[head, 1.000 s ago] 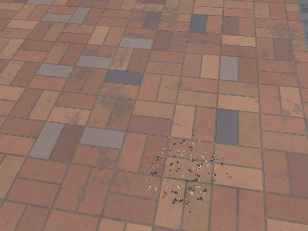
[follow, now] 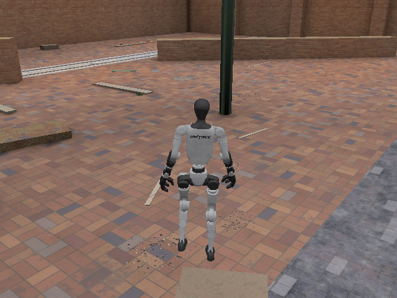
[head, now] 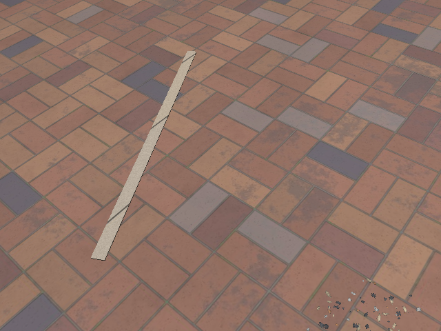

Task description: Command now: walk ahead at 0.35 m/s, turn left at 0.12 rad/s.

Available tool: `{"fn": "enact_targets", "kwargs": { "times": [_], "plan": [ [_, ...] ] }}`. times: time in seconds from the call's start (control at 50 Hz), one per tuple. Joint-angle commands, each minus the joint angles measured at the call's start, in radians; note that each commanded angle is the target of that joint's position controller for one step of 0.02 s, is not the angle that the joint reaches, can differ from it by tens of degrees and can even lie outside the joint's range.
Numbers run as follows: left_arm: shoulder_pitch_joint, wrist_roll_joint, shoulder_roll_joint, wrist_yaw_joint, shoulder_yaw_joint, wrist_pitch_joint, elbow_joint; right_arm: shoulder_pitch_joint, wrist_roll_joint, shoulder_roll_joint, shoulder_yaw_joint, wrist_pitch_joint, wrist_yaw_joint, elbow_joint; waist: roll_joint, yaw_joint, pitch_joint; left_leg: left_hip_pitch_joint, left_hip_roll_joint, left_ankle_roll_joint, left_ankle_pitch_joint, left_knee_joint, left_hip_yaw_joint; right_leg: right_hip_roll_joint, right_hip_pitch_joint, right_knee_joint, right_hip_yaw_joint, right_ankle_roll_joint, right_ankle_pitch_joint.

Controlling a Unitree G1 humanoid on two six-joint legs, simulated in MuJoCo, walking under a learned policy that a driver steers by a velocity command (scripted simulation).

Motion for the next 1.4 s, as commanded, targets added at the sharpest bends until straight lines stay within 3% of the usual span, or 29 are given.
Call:
{"fn": "enact_targets", "kwargs": {
  "times": [0.02, 0.1, 0.14, 0.16, 0.18, 0.2, 0.22, 0.24, 0.3, 0.52, 0.58, 0.62, 0.64, 0.66, 0.68, 0.7, 0.74, 0.76, 0.8, 0.86, 1.08, 1.16, 1.18, 1.2, 1.22, 1.24, 1.26, 1.3, 1.4],
  "plan": [
    [0.068, 0.003, 0.165, -0.005, 0.043, -0.018, -0.003, -0.198, 0.007, -0.029, 0.009, -0.032, 0.006, -0.109, -0.192, 0.058, 0.106, -0.149, 0.020, -0.005, -0.026, -0.152, 0.085, -0.223, 0.074, -0.129, 0.221, -0.157, -0.124],
    [0.074, 0.004, 0.179, -0.017, 0.051, -0.017, 0.022, -0.185, 0.016, -0.032, 0.015, -0.047, -0.002, -0.110, -0.191, 0.027, 0.114, 0.049, 0.000, 0.052, -0.031, -0.304, 0.133, -0.242, -0.033, -0.081, 0.204, -0.162, -0.021],
    [0.038, -0.009, 0.170, -0.017, 0.048, -0.016, 0.025, -0.040, 0.012, -0.034, 0.011, -0.063, -0.017, -0.060, -0.135, -0.062, 0.080, 0.318, -0.021, 0.083, 0.069, -0.435, 0.138, -0.216, -0.161, 0.032, 0.153, -0.128, 0.086],
    [0.019, -0.010, 0.139, -0.017, 0.037, -0.021, 0.016, 0.094, 0.005, -0.077, -0.005, -0.075, -0.032, -0.014, -0.064, -0.121, 0.008, 0.530, 0.027, 0.103, 0.043, -0.452, 0.061, -0.165, -0.262, 0.180, 0.093, -0.096, 0.123],
    [-0.023, -0.019, 0.060, -0.024, 0.012, -0.027, -0.036, 0.249, -0.014, -0.178, -0.028, -0.084, -0.047, 0.004, 0.141, -0.192, -0.103, 0.733, 0.297, 0.169, -0.237, -0.567, -0.283, -0.062, -0.445, 0.500, -0.023, -0.044, -0.056],
    [-0.030, -0.006, 0.083, -0.019, 0.019, -0.025, -0.053, 0.288, 0.006, -0.261, -0.048, -0.078, -0.046, 0.029, 0.232, -0.179, -0.058, 0.688, 0.441, 0.258, -0.358, -0.687, -0.596, 0.033, -0.633, 0.700, -0.061, -0.037, -0.331],
    [-0.039, 0.009, 0.143, -0.018, 0.037, -0.014, -0.034, 0.199, 0.010, -0.177, -0.028, -0.074, -0.043, 0.012, 0.077, -0.127, 0.047, 0.586, 0.411, 0.263, -0.387, -0.663, -0.503, -0.046, -0.663, 0.810, 0.021, -0.057, -0.283],
    [-0.034, 0.003, 0.119, -0.033, 0.033, -0.015, -0.019, 0.109, 0.013, -0.108, -0.008, -0.078, -0.037, -0.012, 0.042, -0.089, 0.097, 0.496, 0.353, 0.235, -0.304, -0.675, -0.390, -0.071, -0.642, 0.815, 0.046, -0.060, -0.189],
    [-0.017, 0.011, 0.092, -0.052, 0.032, 0.001, 0.011, 0.056, 0.014, -0.040, 0.016, -0.102, -0.044, -0.011, 0.065, -0.045, 0.111, 0.414, 0.243, 0.165, 0.044, -0.716, -0.127, -0.088, -0.573, 0.789, 0.040, -0.027, -0.051],
    [-0.350, 0.013, 0.022, -0.083, -0.009, 0.014, -0.123, 0.183, 0.025, -0.046, 0.028, -0.128, -0.059, 0.088, 0.028, -0.070, 0.165, 0.420, 0.227, 0.141, 0.624, -0.708, 0.191, -0.054, -0.547, 0.413, -0.121, -0.020, 0.216],
    [-0.303, 0.014, 0.050, -0.074, -0.002, 0.016, -0.121, 0.188, 0.022, -0.085, 0.022, -0.121, -0.073, 0.105, 0.048, -0.032, 0.101, 0.533, 0.251, 0.120, 1.025, -0.551, 0.236, 0.017, -0.434, 0.355, -0.175, -0.083, 0.128],
    [-0.145, 0.018, 0.091, -0.065, 0.016, 0.015, -0.079, 0.172, 0.014, -0.115, 0.013, -0.102, -0.081, 0.101, 0.071, 0.040, 0.000, 0.551, 0.268, 0.119, 1.185, -0.285, 0.255, 0.073, -0.266, 0.340, -0.181, -0.134, 0.030],
    [-0.011, 0.025, 0.123, -0.058, 0.034, 0.008, -0.038, 0.164, 0.015, -0.123, 0.011, -0.094, -0.079, 0.093, 0.052, 0.100, -0.074, 0.469, 0.258, 0.115, 1.060, -0.074, 0.265, 0.089, -0.078, 0.271, -0.151, -0.168, 0.036],
    [0.114, 0.036, 0.201, -0.041, 0.063, 0.009, -0.012, 0.165, 0.016, -0.107, 0.016, -0.095, -0.071, 0.068, -0.040, 0.150, -0.157, 0.274, 0.214, 0.099, 0.709, 0.238, 0.279, -0.057, 0.142, 0.222, 0.051, -0.227, -0.083],
    [0.049, 0.019, 0.294, -0.033, 0.088, 0.022, -0.044, 0.212, 0.033, -0.005, 0.030, -0.103, -0.047, 0.007, -0.314, 0.050, -0.254, -0.163, -0.026, 0.039, -0.230, 0.648, 0.211, -0.353, 0.426, 0.122, 0.646, -0.402, -0.058],
    [0.053, -0.011, 0.278, -0.032, 0.088, 0.033, -0.044, 0.100, 0.022, -0.096, 0.015, -0.117, -0.042, -0.021, -0.120, 0.096, -0.251, -0.290, -0.004, 0.054, -0.185, 0.703, 0.014, -0.349, 0.412, 0.035, 0.704, -0.414, -0.047],
    [-0.047, -0.012, 0.182, -0.020, 0.064, 0.028, -0.036, 0.047, 0.030, -0.075, 0.023, -0.137, -0.038, -0.043, 0.003, 0.014, -0.004, -0.272, 0.101, 0.059, -0.046, 0.514, 0.009, -0.295, 0.117, -0.022, 0.470, -0.327, 0.085],
    [-0.078, -0.012, 0.158, -0.016, 0.056, 0.019, -0.035, 0.037, 0.015, -0.068, 0.023, -0.124, -0.040, -0.047, 0.019, -0.023, 0.041, -0.211, 0.126, 0.047, -0.047, 0.436, 0.002, -0.238, 0.011, -0.030, 0.395, -0.291, 0.172],
    [-0.102, -0.015, 0.142, -0.015, 0.046, 0.001, -0.041, 0.082, -0.011, -0.049, 0.028, -0.081, -0.036, -0.040, -0.004, -0.066, 0.039, -0.116, 0.135, 0.018, -0.052, 0.354, 0.011, -0.178, -0.095, -0.049, 0.303, -0.272, 0.276],
    [-0.065, -0.018, 0.180, -0.021, 0.055, -0.015, -0.033, 0.025, -0.013, -0.034, 0.031, -0.053, -0.029, -0.073, -0.037, -0.064, 0.054, -0.134, 0.139, -0.017, 0.020, 0.224, 0.046, -0.130, -0.149, -0.075, 0.255, -0.260, 0.285],
    [0.119, -0.001, 0.201, -0.006, 0.062, -0.004, -0.021, -0.327, 0.010, -0.052, 0.043, -0.069, -0.016, -0.217, -0.105, 0.068, 0.071, -0.223, 0.057, -0.012, 0.223, -0.198, 0.049, -0.129, 0.093, 0.040, 0.340, -0.181, 0.448],
    [0.043, 0.000, 0.220, -0.003, 0.061, -0.017, -0.038, -0.057, 0.011, -0.109, 0.020, -0.092, -0.032, -0.141, -0.101, -0.067, -0.026, 0.190, -0.009, 0.062, 0.150, -0.355, 0.081, -0.109, 0.044, 0.256, 0.305, -0.107, 0.676],
    [0.056, -0.006, 0.193, -0.010, 0.051, -0.027, -0.030, 0.078, 0.000, -0.141, 0.007, -0.105, -0.044, -0.109, -0.058, -0.128, -0.110, 0.388, 0.057, 0.101, 0.145, -0.381, 0.030, -0.055, -0.026, 0.448, 0.247, -0.084, 0.605],
    [0.106, -0.023, 0.113, -0.014, 0.029, -0.035, -0.059, 0.220, -0.022, -0.220, -0.010, -0.107, -0.058, -0.104, 0.073, -0.150, -0.256, 0.625, 0.306, 0.179, -0.055, -0.405, -0.306, 0.025, -0.203, 0.751, 0.163, -0.051, 0.265],
    [0.208, -0.028, 0.109, -0.019, 0.030, -0.034, -0.052, 0.222, -0.006, -0.271, -0.032, -0.088, -0.051, -0.065, 0.300, -0.085, -0.297, 0.704, 0.440, 0.298, -0.051, -0.560, -0.751, 0.158, -0.424, 0.955, 0.098, -0.023, -0.300],
    [0.152, 0.007, 0.157, -0.012, 0.032, -0.024, -0.036, 0.119, 0.014, -0.178, -0.017, -0.079, -0.039, -0.089, 0.098, -0.060, -0.121, 0.586, 0.402, 0.300, -0.167, -0.570, -0.699, 0.079, -0.530, 1.028, 0.139, -0.035, -0.251],
    [0.045, 0.019, 0.155, -0.021, 0.028, -0.024, -0.054, 0.051, 0.025, -0.112, -0.004, -0.080, -0.032, -0.100, -0.005, -0.062, -0.017, 0.468, 0.350, 0.288, -0.128, -0.571, -0.535, 0.033, -0.538, 1.000, 0.116, -0.033, -0.171],
    [-0.042, 0.033, 0.139, -0.032, 0.023, -0.020, -0.093, 0.034, 0.023, -0.070, 0.011, -0.087, -0.028, -0.077, 0.011, -0.031, 0.051, 0.348, 0.249, 0.249, 0.116, -0.595, -0.361, -0.036, -0.511, 0.875, 0.072, -0.017, -0.113],
    [-0.108, 0.036, 0.096, -0.045, -0.005, -0.003, -0.127, 0.131, 0.039, -0.101, -0.001, -0.100, -0.028, -0.016, 0.051, -0.020, 0.033, 0.296, 0.185, 0.278, 0.358, -0.625, -0.249, -0.058, -0.485, 0.703, 0.003, 0.051, -0.092]
  ]
}}
Keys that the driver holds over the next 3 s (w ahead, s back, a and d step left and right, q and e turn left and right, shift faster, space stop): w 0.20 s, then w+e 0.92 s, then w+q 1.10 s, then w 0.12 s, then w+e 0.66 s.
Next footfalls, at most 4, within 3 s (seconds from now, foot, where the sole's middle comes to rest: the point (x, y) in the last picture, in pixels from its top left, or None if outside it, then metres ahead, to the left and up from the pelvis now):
0.16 left None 0.12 0.12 -0.79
0.66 right None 0.44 -0.06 -0.79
1.18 left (257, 258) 0.79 -0.02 -0.79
1.66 right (335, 228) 0.91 -0.30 -0.79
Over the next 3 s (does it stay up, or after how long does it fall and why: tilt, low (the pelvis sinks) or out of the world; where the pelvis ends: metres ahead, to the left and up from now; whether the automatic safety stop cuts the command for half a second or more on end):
stays up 1.52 -0.23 -0.01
